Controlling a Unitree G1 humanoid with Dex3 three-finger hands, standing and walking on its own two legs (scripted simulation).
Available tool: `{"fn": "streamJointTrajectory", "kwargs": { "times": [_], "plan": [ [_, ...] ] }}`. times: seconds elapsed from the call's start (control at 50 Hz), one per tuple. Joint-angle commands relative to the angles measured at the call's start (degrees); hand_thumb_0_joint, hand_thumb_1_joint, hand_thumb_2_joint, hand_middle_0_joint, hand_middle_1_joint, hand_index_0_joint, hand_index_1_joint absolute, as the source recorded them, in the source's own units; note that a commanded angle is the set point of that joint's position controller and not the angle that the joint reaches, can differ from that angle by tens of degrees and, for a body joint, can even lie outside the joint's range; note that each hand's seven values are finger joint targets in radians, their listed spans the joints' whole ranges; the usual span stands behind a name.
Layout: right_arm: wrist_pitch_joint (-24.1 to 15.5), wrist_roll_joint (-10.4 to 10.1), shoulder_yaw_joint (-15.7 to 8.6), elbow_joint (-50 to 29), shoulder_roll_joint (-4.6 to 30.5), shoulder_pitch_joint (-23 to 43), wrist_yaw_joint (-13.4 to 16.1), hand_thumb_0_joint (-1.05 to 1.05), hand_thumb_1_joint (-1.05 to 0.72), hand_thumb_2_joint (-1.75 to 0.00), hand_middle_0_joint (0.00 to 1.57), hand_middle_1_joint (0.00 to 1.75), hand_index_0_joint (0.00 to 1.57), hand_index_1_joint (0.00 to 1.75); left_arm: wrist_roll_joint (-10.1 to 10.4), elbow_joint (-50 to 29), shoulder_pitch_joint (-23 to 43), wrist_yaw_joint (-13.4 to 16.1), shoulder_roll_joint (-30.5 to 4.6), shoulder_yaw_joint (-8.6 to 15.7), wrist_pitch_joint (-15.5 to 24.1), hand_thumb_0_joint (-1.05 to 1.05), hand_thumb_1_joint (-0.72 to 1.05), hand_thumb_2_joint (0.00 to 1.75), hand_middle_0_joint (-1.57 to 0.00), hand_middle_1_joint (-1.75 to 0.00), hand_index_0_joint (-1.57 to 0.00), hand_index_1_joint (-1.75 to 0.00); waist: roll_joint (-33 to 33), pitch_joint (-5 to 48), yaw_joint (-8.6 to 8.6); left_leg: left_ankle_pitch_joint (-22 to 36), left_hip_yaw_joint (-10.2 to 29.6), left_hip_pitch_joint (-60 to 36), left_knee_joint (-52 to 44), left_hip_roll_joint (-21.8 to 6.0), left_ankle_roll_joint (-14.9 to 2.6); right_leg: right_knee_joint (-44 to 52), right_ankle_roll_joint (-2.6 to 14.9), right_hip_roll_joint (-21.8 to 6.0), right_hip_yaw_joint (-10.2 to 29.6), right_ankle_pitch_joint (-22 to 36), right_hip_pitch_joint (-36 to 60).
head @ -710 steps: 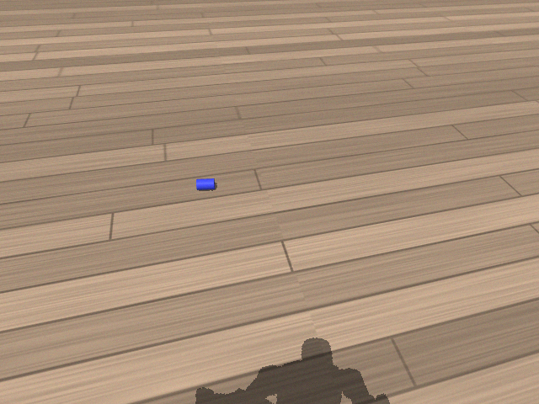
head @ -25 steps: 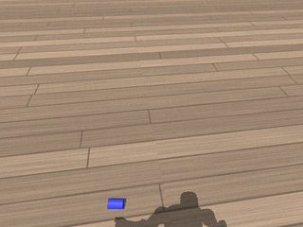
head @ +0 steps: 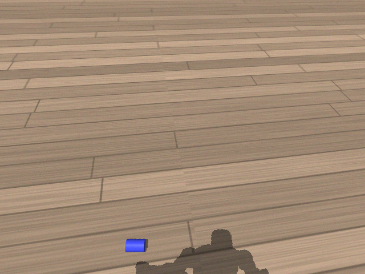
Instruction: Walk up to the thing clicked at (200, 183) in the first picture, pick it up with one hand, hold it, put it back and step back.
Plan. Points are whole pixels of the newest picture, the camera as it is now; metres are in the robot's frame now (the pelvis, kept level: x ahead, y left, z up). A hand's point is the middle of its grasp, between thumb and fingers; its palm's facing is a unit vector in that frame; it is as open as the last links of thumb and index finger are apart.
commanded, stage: walk up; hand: left
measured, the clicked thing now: (135, 245) +0.42 +0.23 -0.75
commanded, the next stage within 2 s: stand in 0.04 s
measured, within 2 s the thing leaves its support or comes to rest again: neither
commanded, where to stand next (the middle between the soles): +0.03 +0.00 m, yaw -1 degrees
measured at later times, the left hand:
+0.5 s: hand out of the picture +0.08 +0.26 -0.16, palm faces -0.03 -0.94 -0.35, open 7.4 cm
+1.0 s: hand out of the picture +0.08 +0.25 -0.15, palm faces -0.03 -0.94 -0.35, open 7.4 cm
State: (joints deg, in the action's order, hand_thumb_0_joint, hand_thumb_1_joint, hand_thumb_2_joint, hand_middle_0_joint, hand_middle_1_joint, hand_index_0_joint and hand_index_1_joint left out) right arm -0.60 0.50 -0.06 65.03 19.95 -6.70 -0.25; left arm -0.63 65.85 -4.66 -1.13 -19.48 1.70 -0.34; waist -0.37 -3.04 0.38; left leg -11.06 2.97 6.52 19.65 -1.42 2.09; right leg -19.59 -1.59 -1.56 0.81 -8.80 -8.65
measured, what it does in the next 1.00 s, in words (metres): stands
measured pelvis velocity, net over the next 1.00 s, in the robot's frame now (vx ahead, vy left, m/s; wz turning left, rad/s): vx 0.01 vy -0.01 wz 0.00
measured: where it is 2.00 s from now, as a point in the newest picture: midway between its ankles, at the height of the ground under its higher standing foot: outside the picture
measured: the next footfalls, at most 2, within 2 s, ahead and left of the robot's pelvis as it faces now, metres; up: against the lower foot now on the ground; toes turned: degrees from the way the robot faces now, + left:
left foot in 1.34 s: -0.04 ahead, +0.14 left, +0.00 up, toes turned -1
right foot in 1.74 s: -0.12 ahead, -0.09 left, +0.00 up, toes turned -2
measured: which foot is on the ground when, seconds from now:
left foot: down 0.00-1.00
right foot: down 0.00-1.00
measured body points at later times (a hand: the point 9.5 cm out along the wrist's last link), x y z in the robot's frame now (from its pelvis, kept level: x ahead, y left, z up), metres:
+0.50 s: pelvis +0.01 +0.00 +0.00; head +0.02 +0.00 +0.45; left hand +0.08 +0.30 -0.13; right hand +0.08 -0.30 -0.13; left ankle +0.00 +0.14 -0.75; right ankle +0.02 -0.14 -0.75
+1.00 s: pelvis +0.01 -0.01 +0.00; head +0.02 -0.01 +0.45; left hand +0.08 +0.30 -0.13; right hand +0.08 -0.31 -0.13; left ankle +0.00 +0.14 -0.75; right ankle +0.02 -0.14 -0.75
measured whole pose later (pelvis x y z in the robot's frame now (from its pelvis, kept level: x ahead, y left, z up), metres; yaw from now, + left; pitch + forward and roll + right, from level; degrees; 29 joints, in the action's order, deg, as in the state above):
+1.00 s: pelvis +0.01 -0.01 +0.00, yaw +0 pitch -2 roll +0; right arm -0.4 0.5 0.3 63.8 20.6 -7.2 -0.5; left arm -0.7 64.1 -6.5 -0.8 -20.7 0.1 0.3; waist 0.2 -3.2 0.2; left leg -11.6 2.8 5.4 19.2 -1.8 2.5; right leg -20.4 -1.2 -1.2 0.9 -9.9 -8.2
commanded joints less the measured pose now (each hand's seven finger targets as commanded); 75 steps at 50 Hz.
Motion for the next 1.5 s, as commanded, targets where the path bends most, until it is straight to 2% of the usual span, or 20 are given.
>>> {"fn": "streamJointTrajectory", "kwargs": {
  "times": [0.0, 0.62, 0.74, 0.98, 1.0, 1.02, 1.08, 1.12, 1.16, 1.2, 1.24, 1.28, 1.3, 1.32, 1.34, 1.36, 1.38, 1.4, 1.44, 1.48],
  "plan": [
    [-1.29, -0.16, -2.48, -3.46, 12.29, 2.27, 0.78, 0.00, -0.90, -0.90, 0.20, 0.30, 0.20, 0.30, 0.28, -3.58, 2.28, 1.02, -11.88, 2.12, 1.50, 0.00, 0.90, 0.90, -0.20, -0.30, -0.20, -0.30, 1.28, 4.80, -0.49, 4.78, 3.12, 1.96, -3.95, -5.05, -3.24, 2.43, 2.55, -5.01, 3.97, 4.34, 3.57],
    [-0.92, -0.13, -2.20, -4.64, 12.69, 1.95, 0.42, 0.00, -0.90, -0.90, 0.20, 0.30, 0.20, 0.30, 0.20, -5.00, -0.20, 1.31, -13.71, 0.84, 2.26, 0.00, 0.90, 0.90, -0.20, -0.30, -0.20, -0.30, 0.61, 4.92, -0.36, 7.99, 2.73, -0.15, -3.01, -5.45, -2.73, 1.52, 2.54, -5.54, 4.39, 8.00, 3.43],
    [-0.70, -0.09, -2.15, -4.37, 12.56, 1.40, 0.40, 0.00, -0.90, -0.90, 0.20, 0.30, 0.20, 0.30, 0.12, -4.92, 0.21, 1.29, -13.87, 0.89, 1.97, 0.00, 0.90, 0.90, -0.20, -0.30, -0.20, -0.30, 0.39, 2.51, -0.35, 3.18, 2.99, 1.92, -4.30, -5.13, -2.58, 2.30, 2.60, -5.23, 4.52, 2.34, 2.12],
    [-0.84, -0.10, -2.17, -4.41, 12.54, 1.24, 0.56, 0.00, -0.90, -0.90, 0.20, 0.30, 0.20, 0.30, 0.29, -5.24, 0.22, 1.39, -13.60, 0.74, 2.05, 0.00, 0.90, 0.90, -0.20, -0.30, -0.20, -0.30, 0.25, 3.72, -0.30, 7.19, 2.69, 0.21, -3.44, -5.33, -2.36, 1.92, 2.69, -5.37, 4.24, 6.39, 2.55],
    [-0.82, -0.09, -2.28, -4.55, 12.91, 1.30, 0.59, 0.00, -0.90, -0.90, 0.20, 0.30, 0.20, 0.30, 0.21, -5.28, 0.13, 1.39, -13.57, 0.81, 2.00, 0.00, 0.90, 0.90, -0.20, -0.30, -0.20, -0.30, 0.72, 4.07, -0.36, 7.15, 2.55, 0.25, -3.18, -5.52, -2.62, 1.81, 2.71, -5.45, 4.31, 7.05, 3.09],
    [0.42, -0.73, -3.49, -4.82, 15.50, 3.26, 0.60, 0.00, -0.90, -0.90, 0.20, 0.30, 0.20, 0.30, 1.30, -6.13, 0.80, 1.88, -16.74, 3.29, 0.97, 0.00, 0.90, 0.90, -0.20, -0.30, -0.20, -0.30, 0.14, -3.15, -0.93, 16.04, 2.91, 4.58, 2.78, -4.12, -3.76, -2.93, 3.26, -5.18, 4.83, 18.53, -2.02],
    [1.15, -1.47, -3.85, -6.47, 14.25, 0.39, 0.72, 0.00, -0.90, -0.90, 0.20, 0.30, 0.20, 0.30, 1.43, -8.53, -0.63, 2.34, -16.41, 3.70, 0.33, 0.00, 0.90, 0.90, -0.20, -0.30, -0.20, -0.30, -1.49, 3.32, -0.48, 19.29, 0.51, 2.29, 9.47, -2.87, -4.32, -5.05, 6.19, -6.87, 5.00, 24.79, -0.18],
    [1.82, -1.54, -4.29, -7.57, 13.38, -0.51, 0.75, 0.00, -0.90, -0.90, 0.20, 0.30, 0.20, 0.30, 1.20, -10.22, 0.74, 2.31, -17.46, 4.31, -0.19, 0.00, 0.90, 0.90, -0.20, -0.30, -0.20, -0.30, -5.00, 6.73, 0.11, 12.14, -1.41, 2.75, 16.57, 0.30, -3.78, -3.80, 9.48, -10.60, 8.57, 25.67, -1.04],
    [3.00, -0.99, -4.84, -8.41, 13.00, -2.70, 0.63, 0.00, -0.90, -0.90, 0.20, 0.30, 0.20, 0.30, 0.25, -13.15, 4.58, 2.48, -18.79, 4.66, -0.62, 0.00, 0.90, 0.90, -0.20, -0.30, -0.20, -0.30, -11.43, 6.45, 0.73, -13.95, -2.37, 4.69, 28.50, 4.27, -3.70, -1.35, 14.60, -17.46, 14.87, 22.33, -6.20],
    [3.78, -0.38, -5.36, -9.40, 13.13, -6.12, 0.25, 0.00, -0.90, -0.90, 0.20, 0.30, 0.20, 0.30, -0.80, -15.43, 6.16, 2.52, -18.92, 4.88, -1.00, 0.00, 0.90, 0.90, -0.20, -0.30, -0.20, -0.30, -12.30, 5.36, 1.58, -21.16, 1.44, 4.72, 33.31, 2.29, -4.75, -1.71, 16.24, -19.42, 15.76, 16.14, -12.24],
    [3.59, -0.64, -5.95, -9.82, 13.01, -7.71, -0.07, 0.00, -0.90, -0.90, 0.20, 0.30, 0.20, 0.30, -1.03, -17.11, 8.23, 2.66, -17.63, 4.41, -1.29, 0.00, 0.90, 0.90, -0.20, -0.30, -0.20, -0.30, -11.54, 5.80, 2.72, -17.39, 1.34, 4.09, 29.27, 1.51, -5.16, -6.33, 13.50, -16.39, 11.78, 15.88, -12.69],
    [2.86, -0.01, -6.40, -10.48, 13.25, -9.04, 0.29, 0.00, -0.90, -0.90, 0.20, 0.30, 0.20, 0.30, -0.70, -18.25, 8.66, 2.83, -16.31, 3.87, -1.93, 0.00, 0.90, 0.90, -0.20, -0.30, -0.20, -0.30, -8.07, 6.03, 3.72, -1.83, 0.62, 5.69, 12.55, -0.28, -5.01, -14.78, 8.56, -10.37, 8.14, 12.11, -9.38],
    [2.38, 0.86, -6.99, -11.21, 15.79, -6.85, 0.64, 0.00, -0.90, -0.90, 0.20, 0.30, 0.20, 0.30, -0.08, -18.81, 6.26, 2.86, -13.52, 3.32, -2.36, 0.00, 0.90, 0.90, -0.20, -0.30, -0.20, -0.30, 4.69, 5.36, 2.33, 12.52, 8.36, 6.17, 3.32, -5.61, -5.68, -24.22, 5.80, -2.34, 4.69, 3.99, -11.01],
    [2.00, 1.71, -7.91, -11.92, 19.22, -5.92, 0.81, 0.00, -0.90, -0.90, 0.20, 0.30, 0.20, 0.30, 0.07, -19.53, 5.47, 3.19, -11.52, 3.00, -2.56, 0.00, 0.90, 0.90, -0.20, -0.30, -0.20, -0.30, 13.55, 4.63, 1.64, 27.67, 17.74, 0.04, 1.60, -11.18, -7.32, -32.08, 4.03, 6.31, 3.39, -16.81, -20.10],
    [1.84, 2.51, -7.96, -13.06, 19.28, -5.64, 1.01, 0.00, -0.90, -0.90, 0.20, 0.30, 0.20, 0.30, -0.11, -18.62, 2.21, 3.59, -11.86, 3.40, -3.22, 0.00, 0.90, 0.90, -0.20, -0.30, -0.20, -0.30, 8.64, 5.97, 0.22, 34.72, 18.12, -2.20, 3.86, -14.04, -9.18, -37.31, 3.61, 7.55, 7.81, -25.54, -22.02],
    [1.77, 2.17, -7.85, -13.82, 19.38, -5.12, 1.18, 0.00, -0.90, -0.90, 0.20, 0.30, 0.20, 0.30, -0.25, -18.66, 0.24, 3.66, -11.66, 3.29, -3.34, 0.00, 0.90, 0.90, -0.20, -0.30, -0.20, -0.30, 7.02, 6.61, -0.03, 42.99, 15.38, -2.54, 6.85, -14.86, -10.99, -41.03, 3.62, 7.62, 8.39, -26.87, -21.76],
    [1.89, 1.91, -8.14, -14.85, 21.13, -4.13, 1.38, 0.00, -0.90, -0.90, 0.20, 0.30, 0.20, 0.30, -0.41, -18.55, 1.21, 4.07, -11.63, 3.40, -3.26, 0.00, 0.90, 0.90, -0.20, -0.30, -0.20, -0.30, 11.68, 7.74, 1.45, 37.41, 20.62, 0.32, 4.38, -18.38, -13.28, -43.91, 3.56, 8.37, 10.63, -28.00, -20.92],
    [1.76, 1.71, -8.24, -15.64, 20.04, -1.70, 1.76, 0.00, -0.90, -0.90, 0.20, 0.30, 0.20, 0.30, -0.54, -18.26, 2.01, 4.23, -13.07, 3.86, -3.17, 0.00, 0.90, 0.90, -0.20, -0.30, -0.20, -0.30, 11.41, 6.62, 0.96, 31.40, 20.08, 2.04, 4.06, -18.52, -15.46, -47.04, 3.36, 7.21, 11.61, -25.17, -20.38],
    [1.36, 2.27, -7.22, -16.99, 17.37, 2.19, 2.47, 0.00, -0.90, -0.90, 0.20, 0.30, 0.20, 0.30, 0.01, -17.66, -1.38, 3.77, -13.73, 3.99, -3.22, 0.00, 0.90, 0.90, -0.20, -0.30, -0.20, -0.30, 10.48, 4.55, -1.89, 32.70, 12.43, 0.48, 7.74, -13.82, -14.48, -50.13, 2.61, 7.00, 11.43, -20.49, -22.99],
    [1.08, 1.41, -6.92, -17.46, 15.38, -0.38, 2.97, 0.00, -0.90, -0.90, 0.20, 0.30, 0.20, 0.30, -0.37, -18.64, -2.60, 3.32, -13.65, 4.41, -3.16, 0.00, 0.90, 0.90, -0.20, -0.30, -0.20, -0.30, 8.40, 5.02, -1.44, 35.24, 11.33, -5.36, 9.76, -12.56, -13.58, -48.99, 2.10, 7.14, 10.23, -19.35, -24.42]
  ]
}}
